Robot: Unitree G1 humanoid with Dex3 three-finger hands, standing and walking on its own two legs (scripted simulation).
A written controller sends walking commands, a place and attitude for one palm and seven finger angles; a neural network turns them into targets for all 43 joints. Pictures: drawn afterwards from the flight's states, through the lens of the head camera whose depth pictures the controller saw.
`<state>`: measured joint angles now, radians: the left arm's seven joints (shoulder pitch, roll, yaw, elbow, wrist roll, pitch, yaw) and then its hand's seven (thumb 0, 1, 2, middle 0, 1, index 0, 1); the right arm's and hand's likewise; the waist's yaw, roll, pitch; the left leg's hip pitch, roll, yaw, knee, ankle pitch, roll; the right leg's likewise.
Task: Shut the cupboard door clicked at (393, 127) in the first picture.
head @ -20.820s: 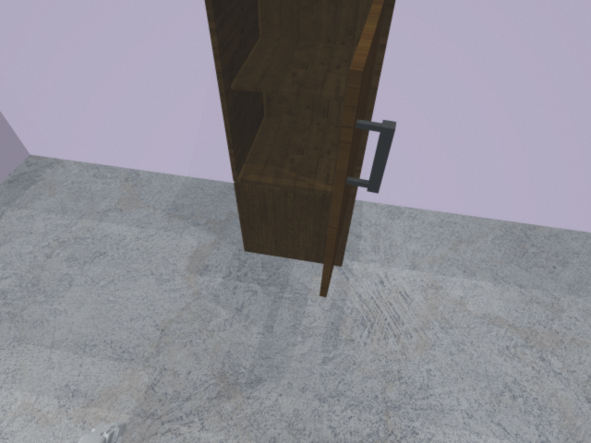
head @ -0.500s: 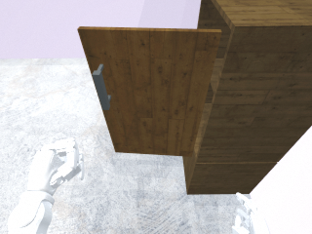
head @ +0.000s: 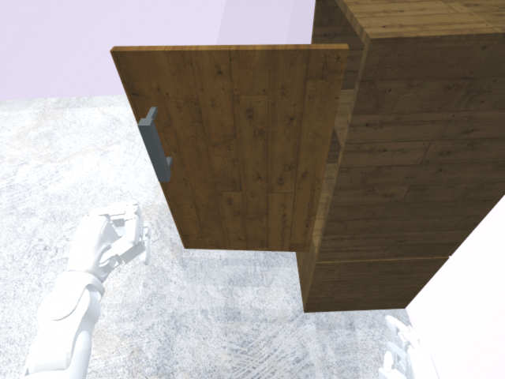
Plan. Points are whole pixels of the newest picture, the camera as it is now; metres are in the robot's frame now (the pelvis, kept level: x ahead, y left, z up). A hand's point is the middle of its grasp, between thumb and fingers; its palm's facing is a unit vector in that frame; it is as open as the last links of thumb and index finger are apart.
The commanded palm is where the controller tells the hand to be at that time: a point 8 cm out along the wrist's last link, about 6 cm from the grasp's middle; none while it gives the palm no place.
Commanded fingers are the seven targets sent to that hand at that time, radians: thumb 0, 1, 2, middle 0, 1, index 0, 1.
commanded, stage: bring the fist close to the handle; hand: left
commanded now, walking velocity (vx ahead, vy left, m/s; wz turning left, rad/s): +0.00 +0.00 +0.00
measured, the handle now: (158, 145) +0.50 +0.22 +0.11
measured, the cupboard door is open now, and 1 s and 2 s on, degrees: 85 85 72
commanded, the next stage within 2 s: push the door shut along its arc in 1.04 s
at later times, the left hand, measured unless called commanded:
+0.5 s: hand (160, 190) +0.37 +0.18 +0.11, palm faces +0.01 -1.00 -0.01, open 3.1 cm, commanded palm +0.35 +0.23 +0.11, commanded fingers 0.00 0.90 0.90 -1.30 -1.50 -1.30 -1.50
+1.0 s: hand (164, 181) +0.40 +0.18 +0.11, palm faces +0.03 -1.00 -0.02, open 3.1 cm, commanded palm +0.37 +0.23 +0.11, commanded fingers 0.00 0.90 0.90 -1.30 -1.50 -1.30 -1.50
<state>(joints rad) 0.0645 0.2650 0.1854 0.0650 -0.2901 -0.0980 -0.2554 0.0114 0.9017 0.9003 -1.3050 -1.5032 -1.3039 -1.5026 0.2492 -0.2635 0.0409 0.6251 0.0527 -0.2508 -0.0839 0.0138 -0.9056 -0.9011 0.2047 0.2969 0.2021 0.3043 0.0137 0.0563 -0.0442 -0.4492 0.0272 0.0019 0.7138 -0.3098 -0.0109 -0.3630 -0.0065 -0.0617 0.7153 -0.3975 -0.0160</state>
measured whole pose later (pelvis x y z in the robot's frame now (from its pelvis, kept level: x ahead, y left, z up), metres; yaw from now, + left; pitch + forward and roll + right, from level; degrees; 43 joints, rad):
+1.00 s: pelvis +0.00 +0.01 +0.00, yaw -2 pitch +6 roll +0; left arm -0.43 0.28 0.25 0.62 -0.19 -0.19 -0.14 0.01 0.90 0.90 -1.30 -1.50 -1.30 -1.50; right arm 0.30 -0.26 0.01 0.66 0.04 -0.08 -0.05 0.01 -0.91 -0.90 0.20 0.30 0.20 0.30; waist -0.04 0.03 -0.05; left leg -0.49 0.03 0.04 0.70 -0.31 0.00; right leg -0.42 0.00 -0.02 0.70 -0.38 0.00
